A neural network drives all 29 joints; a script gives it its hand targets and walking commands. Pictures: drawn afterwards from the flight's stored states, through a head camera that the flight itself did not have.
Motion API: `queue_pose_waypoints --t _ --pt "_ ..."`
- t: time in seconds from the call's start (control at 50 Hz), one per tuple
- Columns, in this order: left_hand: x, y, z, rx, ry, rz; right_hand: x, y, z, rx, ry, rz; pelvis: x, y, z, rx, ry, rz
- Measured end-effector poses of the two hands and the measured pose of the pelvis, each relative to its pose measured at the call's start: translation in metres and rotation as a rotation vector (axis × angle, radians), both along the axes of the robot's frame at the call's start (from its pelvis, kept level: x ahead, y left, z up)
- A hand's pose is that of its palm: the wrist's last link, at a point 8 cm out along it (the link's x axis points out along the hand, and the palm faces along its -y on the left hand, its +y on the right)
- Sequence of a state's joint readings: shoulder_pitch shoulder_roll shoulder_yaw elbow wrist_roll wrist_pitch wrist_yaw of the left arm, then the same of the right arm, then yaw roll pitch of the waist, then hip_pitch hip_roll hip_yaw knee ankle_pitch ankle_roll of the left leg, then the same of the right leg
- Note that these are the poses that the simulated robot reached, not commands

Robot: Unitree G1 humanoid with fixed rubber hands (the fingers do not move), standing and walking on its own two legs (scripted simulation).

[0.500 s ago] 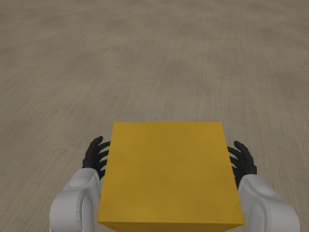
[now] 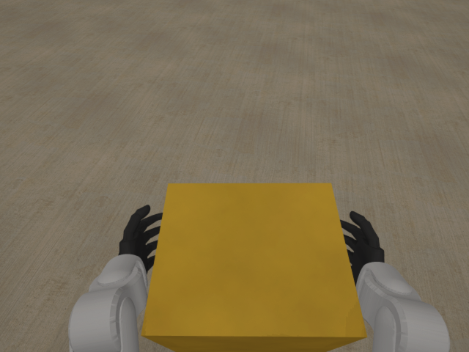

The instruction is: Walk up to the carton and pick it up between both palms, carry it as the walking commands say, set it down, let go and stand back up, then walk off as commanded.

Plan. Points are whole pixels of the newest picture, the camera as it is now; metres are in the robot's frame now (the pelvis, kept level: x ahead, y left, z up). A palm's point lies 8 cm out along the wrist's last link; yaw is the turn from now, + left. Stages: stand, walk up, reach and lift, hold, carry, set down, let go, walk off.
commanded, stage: carry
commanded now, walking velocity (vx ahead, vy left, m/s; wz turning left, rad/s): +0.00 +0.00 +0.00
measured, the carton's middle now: (248, 277) +0.24 +0.00 +0.02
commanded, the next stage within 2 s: none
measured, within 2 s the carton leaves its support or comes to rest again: neither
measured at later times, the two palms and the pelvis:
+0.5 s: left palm (150, 217) +0.29 +0.16 +0.11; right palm (364, 222) +0.30 -0.17 +0.10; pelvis +0.07 -0.01 +0.01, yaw +1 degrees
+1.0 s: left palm (155, 248) +0.24 +0.14 +0.10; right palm (386, 258) +0.24 -0.19 +0.10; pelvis +0.02 -0.03 +0.00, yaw +1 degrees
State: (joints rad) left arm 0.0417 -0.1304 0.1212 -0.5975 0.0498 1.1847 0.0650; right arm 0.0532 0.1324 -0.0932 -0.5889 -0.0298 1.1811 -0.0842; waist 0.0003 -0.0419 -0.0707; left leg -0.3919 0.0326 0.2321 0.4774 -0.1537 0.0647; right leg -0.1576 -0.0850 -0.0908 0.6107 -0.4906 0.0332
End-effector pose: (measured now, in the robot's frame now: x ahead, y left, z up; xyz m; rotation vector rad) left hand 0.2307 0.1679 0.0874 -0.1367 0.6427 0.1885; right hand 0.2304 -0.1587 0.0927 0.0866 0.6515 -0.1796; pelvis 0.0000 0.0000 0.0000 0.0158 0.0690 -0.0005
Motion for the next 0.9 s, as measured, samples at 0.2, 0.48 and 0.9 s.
queue_pose_waypoints --t 0.2,0.48,0.9 --pt "0.054 -0.005 0.012 0.016 -0.024 -0.022 0.048 -0.005 0.009 0.014 -0.024 -0.022 0.053 0.001 0.006 -0.009 0.01 -0.002" --pt "0.06 -0.011 0.02 0.03 -0.022 0.022 0.067 -0.01 0.011 0.035 -0.022 0.016 0.071 -0.012 0.01 -0.002 -0.002 0.015" --pt "0.019 -0.027 0.01 0.023 -0.023 0.007 0.021 -0.027 0.002 0.038 -0.024 -0.005 0.033 -0.024 -0.001 0.001 -0.048 0.011"
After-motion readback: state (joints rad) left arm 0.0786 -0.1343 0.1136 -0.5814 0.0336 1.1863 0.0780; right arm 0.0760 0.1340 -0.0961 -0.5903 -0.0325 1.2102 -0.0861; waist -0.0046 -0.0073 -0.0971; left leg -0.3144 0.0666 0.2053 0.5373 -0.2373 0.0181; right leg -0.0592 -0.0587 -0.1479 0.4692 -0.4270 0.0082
